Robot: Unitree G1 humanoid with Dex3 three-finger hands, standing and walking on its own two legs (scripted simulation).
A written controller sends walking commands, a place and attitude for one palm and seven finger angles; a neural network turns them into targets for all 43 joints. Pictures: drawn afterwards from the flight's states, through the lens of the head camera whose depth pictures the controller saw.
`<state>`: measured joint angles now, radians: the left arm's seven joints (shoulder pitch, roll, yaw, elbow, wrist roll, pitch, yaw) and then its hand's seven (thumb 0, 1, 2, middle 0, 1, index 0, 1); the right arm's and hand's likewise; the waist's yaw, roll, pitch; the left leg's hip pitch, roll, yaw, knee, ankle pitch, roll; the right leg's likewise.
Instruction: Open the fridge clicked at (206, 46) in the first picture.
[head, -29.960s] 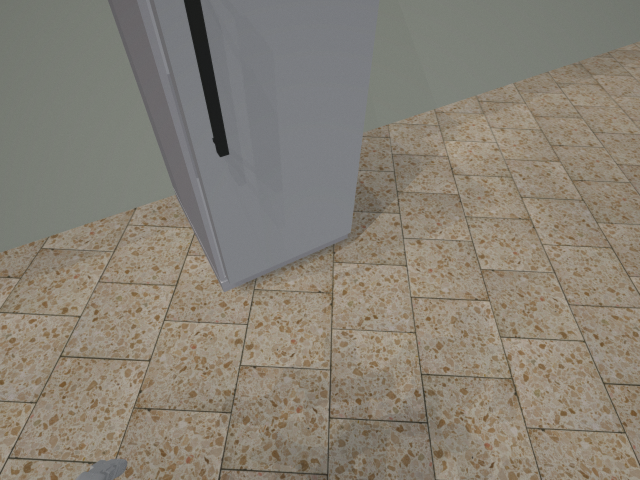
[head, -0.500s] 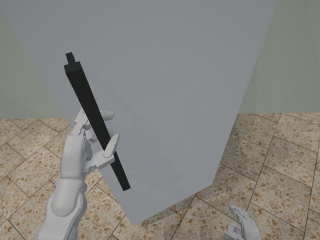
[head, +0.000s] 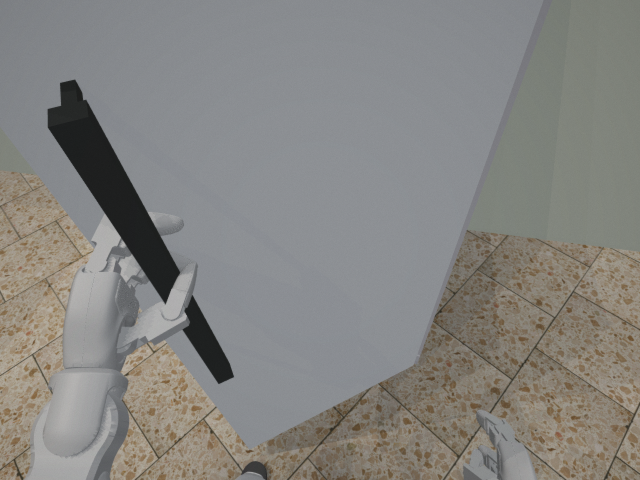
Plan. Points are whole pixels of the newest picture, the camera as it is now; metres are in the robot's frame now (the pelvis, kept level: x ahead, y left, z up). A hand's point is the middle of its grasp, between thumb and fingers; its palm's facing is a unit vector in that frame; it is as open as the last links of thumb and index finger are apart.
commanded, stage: walk backward, drawing the door open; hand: left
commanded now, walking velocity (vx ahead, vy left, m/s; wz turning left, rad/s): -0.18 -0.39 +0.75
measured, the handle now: (173, 280) +0.30 +0.16 +0.14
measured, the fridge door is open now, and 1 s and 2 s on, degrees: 38 72 77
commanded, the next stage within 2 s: stop walking and hold the door back in 1.10 s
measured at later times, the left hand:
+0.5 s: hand (277, 403) +0.16 +0.03 +0.17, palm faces +0.60 -0.77 -0.22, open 7.1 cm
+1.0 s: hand out of the picture +0.10 -0.09 +0.17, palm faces +0.90 -0.38 -0.20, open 6.7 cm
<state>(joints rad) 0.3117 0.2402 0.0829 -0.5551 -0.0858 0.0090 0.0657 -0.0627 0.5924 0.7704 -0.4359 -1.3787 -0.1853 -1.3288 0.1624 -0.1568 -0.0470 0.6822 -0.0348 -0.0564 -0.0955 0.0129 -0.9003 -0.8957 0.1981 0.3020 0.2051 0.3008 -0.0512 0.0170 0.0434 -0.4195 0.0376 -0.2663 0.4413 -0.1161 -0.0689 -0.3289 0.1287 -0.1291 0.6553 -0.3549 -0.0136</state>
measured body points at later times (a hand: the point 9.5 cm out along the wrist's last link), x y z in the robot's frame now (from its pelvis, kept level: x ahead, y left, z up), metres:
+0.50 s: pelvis +0.00 -0.24 -0.01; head +0.07 -0.19 +0.43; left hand +0.12 +0.07 +0.18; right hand +0.27 -0.37 -0.11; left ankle -0.05 -0.12 -0.72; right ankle +0.07 -0.31 -0.69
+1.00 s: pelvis +0.09 -0.43 +0.00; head +0.11 -0.36 +0.44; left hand +0.05 -0.08 +0.18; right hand +0.39 -0.42 -0.08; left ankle +0.03 -0.35 -0.72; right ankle +0.20 -0.47 -0.69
